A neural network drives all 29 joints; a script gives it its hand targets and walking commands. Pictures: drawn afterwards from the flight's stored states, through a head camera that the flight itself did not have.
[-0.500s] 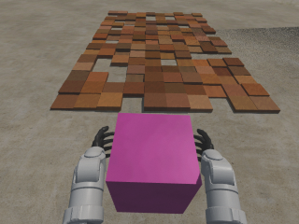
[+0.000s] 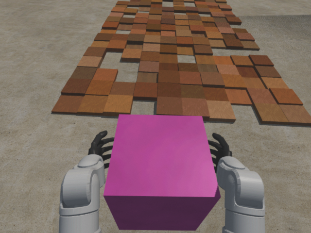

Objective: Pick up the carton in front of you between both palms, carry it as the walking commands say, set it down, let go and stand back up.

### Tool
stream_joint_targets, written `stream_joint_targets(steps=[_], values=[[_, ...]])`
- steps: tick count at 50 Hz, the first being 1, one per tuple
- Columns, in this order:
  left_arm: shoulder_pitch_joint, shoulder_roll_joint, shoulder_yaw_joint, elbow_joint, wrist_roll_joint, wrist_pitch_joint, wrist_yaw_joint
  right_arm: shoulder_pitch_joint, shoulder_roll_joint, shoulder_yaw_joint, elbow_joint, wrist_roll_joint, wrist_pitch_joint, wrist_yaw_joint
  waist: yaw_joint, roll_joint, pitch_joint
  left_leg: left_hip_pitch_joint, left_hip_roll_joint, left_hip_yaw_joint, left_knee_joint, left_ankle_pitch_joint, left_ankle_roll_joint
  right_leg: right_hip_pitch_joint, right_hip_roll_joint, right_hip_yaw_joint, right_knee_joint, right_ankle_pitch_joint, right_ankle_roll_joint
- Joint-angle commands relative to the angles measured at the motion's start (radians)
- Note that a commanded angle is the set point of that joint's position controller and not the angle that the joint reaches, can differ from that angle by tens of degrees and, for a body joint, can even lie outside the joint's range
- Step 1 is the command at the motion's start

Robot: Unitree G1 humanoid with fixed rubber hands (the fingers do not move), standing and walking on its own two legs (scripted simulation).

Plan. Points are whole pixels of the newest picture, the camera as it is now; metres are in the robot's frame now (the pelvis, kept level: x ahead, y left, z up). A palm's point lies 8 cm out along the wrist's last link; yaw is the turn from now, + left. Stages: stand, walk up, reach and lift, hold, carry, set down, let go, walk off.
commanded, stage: carry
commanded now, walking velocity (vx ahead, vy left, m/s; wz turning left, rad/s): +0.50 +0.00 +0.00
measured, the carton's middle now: (159, 175) +0.26 +0.00 +0.01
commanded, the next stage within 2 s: none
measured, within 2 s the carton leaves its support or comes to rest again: neither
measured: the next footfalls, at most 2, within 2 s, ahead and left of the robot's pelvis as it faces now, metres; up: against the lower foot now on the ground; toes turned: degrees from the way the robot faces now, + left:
left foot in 0.16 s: +0.27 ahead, +0.13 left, +0.00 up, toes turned +10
right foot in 0.64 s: +0.60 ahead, -0.07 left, +0.00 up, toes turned -13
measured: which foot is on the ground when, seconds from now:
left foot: up 0.00-0.14, down 0.16-0.64, up 0.66-1.00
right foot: down 0.00-0.20, up 0.22-0.62, down 0.64-1.00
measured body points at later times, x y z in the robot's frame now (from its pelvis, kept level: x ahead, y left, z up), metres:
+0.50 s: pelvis +0.31 +0.05 +0.00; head +0.32 +0.06 +0.45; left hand +0.61 +0.18 +0.08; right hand +0.58 -0.12 +0.08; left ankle +0.23 +0.12 -0.75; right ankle +0.41 -0.10 -0.70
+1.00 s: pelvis +0.65 +0.01 +0.00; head +0.66 -0.01 +0.45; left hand +0.94 +0.16 +0.09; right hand +0.94 -0.14 +0.08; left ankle +0.77 +0.16 -0.70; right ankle +0.56 -0.06 -0.75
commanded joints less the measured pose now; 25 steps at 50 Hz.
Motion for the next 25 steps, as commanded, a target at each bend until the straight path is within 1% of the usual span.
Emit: stream_joint_targets(steps=[1, 3, 5, 6, 7, 8, 9, 10, 11, 12, 13, 14, 15, 16, 18, 21, 23, 25], values=[[-0.49, -0.88, -0.695, -0.078, -0.428, 0.018, -0.254, -0.492, 0.877, 0.721, -0.07, 0.396, 0.006, 0.251, 0.007, -0.101, -0.118, -0.133, 0.005, 0.025, -0.168, 0.112, -0.015, 0.231, -0.237, 0.198, -0.151, 0.189, -0.103], [-0.47, -0.861, -0.692, -0.065, -0.433, 0.029, -0.262, -0.46, 0.86, 0.707, -0.061, 0.372, 0.015, 0.24, 0.009, -0.133, -0.097, -0.055, -0.019, 0.068, -0.273, 0.173, -0.009, 0.191, -0.216, 0.135, -0.13, 0.253, -0.086], [-0.466, -0.846, -0.689, -0.059, -0.433, 0.036, -0.267, -0.461, 0.85, 0.699, -0.064, 0.361, 0.022, 0.236, 0.009, -0.158, -0.078, 0.052, -0.034, 0.107, -0.342, 0.24, 0.005, 0.145, -0.211, 0.098, -0.101, 0.287, -0.062], [-0.473, -0.841, -0.689, -0.061, -0.434, 0.039, -0.268, -0.465, 0.848, 0.696, -0.065, 0.359, 0.025, 0.236, 0.001, -0.156, -0.081, 0.142, -0.048, 0.131, -0.369, 0.264, 0.013, 0.108, -0.207, 0.071, -0.054, 0.323, -0.048], [-0.485, -0.837, -0.69, -0.067, -0.433, 0.043, -0.269, -0.459, 0.847, 0.692, -0.058, 0.357, 0.027, 0.236, -0.014, -0.129, -0.101, 0.267, -0.077, 0.167, -0.4, 0.255, 0.02, 0.061, -0.183, 0.02, 0.05, 0.383, -0.029], [-0.489, -0.832, -0.691, -0.07, -0.43, 0.047, -0.269, -0.452, 0.841, 0.686, -0.049, 0.357, 0.028, 0.237, -0.026, -0.088, -0.149, 0.441, -0.091, 0.182, -0.4, 0.206, 0.03, -0.014, -0.146, -0.031, 0.205, 0.423, -0.007], [-0.494, -0.815, -0.686, -0.071, -0.426, 0.051, -0.27, -0.442, 0.834, 0.68, -0.042, 0.353, 0.031, 0.238, -0.05, -0.001, -0.201, 0.608, 0.021, 0.025, -0.43, 0.113, 0.04, -0.141, -0.115, -0.044, 0.424, 0.265, 0.024], [-0.525, -0.814, -0.691, -0.089, -0.432, 0.06, -0.271, -0.434, 0.824, 0.664, -0.02, 0.338, 0.027, 0.239, -0.059, 0.272, -0.252, 0.723, 0.3, -0.493, -0.613, -0.083, 0.157, -0.367, 0.002, -0.038, 0.722, 0.002, 0.073], [-0.544, -0.831, -0.699, -0.082, -0.436, 0.06, -0.274, -0.457, 0.846, 0.671, -0.024, 0.345, 0.025, 0.24, -0.048, 0.3, -0.235, 0.751, 0.377, -0.678, -0.691, 0.023, 0.233, -0.524, 0.027, 0.09, 0.892, -0.219, 0.054], [-0.538, -0.86, -0.696, -0.068, -0.432, 0.053, -0.276, -0.476, 0.881, 0.684, -0.046, 0.363, 0.023, 0.244, -0.04, 0.22, -0.231, 0.724, 0.365, -0.583, -0.659, 0.12, 0.224, -0.56, -0.047, 0.157, 0.962, -0.202, 0.022], [-0.541, -0.884, -0.693, -0.073, -0.428, 0.042, -0.278, -0.5, 0.919, 0.701, -0.066, 0.377, 0.015, 0.247, -0.043, 0.142, -0.228, 0.676, 0.328, -0.498, -0.635, 0.217, 0.207, -0.561, -0.076, 0.162, 0.971, -0.158, 0.007], [-0.531, -0.91, -0.695, -0.07, -0.422, 0.031, -0.277, -0.524, 0.948, 0.716, -0.086, 0.388, 0.006, 0.253, -0.037, 0.065, -0.222, 0.627, 0.311, -0.411, -0.64, 0.252, 0.179, -0.55, -0.109, 0.173, 0.917, -0.091, 0.003], [-0.517, -0.92, -0.699, -0.076, -0.41, 0.019, -0.272, -0.536, 0.969, 0.731, -0.096, 0.4, -0.003, 0.259, -0.03, 0.057, -0.22, 0.582, 0.284, -0.331, -0.653, 0.284, 0.148, -0.516, -0.12, 0.169, 0.847, -0.042, 0.006], [-0.515, -0.946, -0.704, -0.068, -0.406, 0.01, -0.267, -0.552, 0.971, 0.742, -0.105, 0.413, -0.009, 0.263, -0.029, 0.088, -0.226, 0.564, 0.263, -0.272, -0.66, 0.309, 0.134, -0.49, -0.107, 0.146, 0.8, -0.012, 0.009], [-0.467, -0.95, -0.702, -0.057, -0.382, -0.009, -0.254, -0.535, 0.955, 0.759, -0.116, 0.431, -0.015, 0.273, -0.029, 0.117, -0.217, 0.567, 0.234, -0.193, -0.676, 0.337, 0.13, -0.486, -0.088, 0.109, 0.707, 0.011, 0.016], [-0.418, -0.932, -0.697, -0.049, -0.349, -0.02, -0.236, -0.499, 0.917, 0.761, -0.114, 0.436, -0.018, 0.286, -0.034, 0.138, -0.175, 0.618, 0.204, -0.113, -0.679, 0.438, 0.131, -0.532, -0.067, 0.065, 0.535, 0.08, 0.025], [-0.408, -0.917, -0.696, -0.056, -0.344, -0.018, -0.231, -0.478, 0.89, 0.752, -0.112, 0.431, -0.015, 0.289, -0.036, 0.147, -0.135, 0.625, 0.179, -0.062, -0.674, 0.509, 0.127, -0.525, -0.053, 0.032, 0.41, 0.133, 0.028], [-0.397, -0.902, -0.694, -0.062, -0.346, -0.008, -0.23, -0.449, 0.87, 0.738, -0.105, 0.418, -0.008, 0.288, -0.039, 0.157, -0.092, 0.618, 0.166, -0.022, -0.673, 0.563, 0.122, -0.492, -0.036, -0.007, 0.31, 0.178, 0.023]])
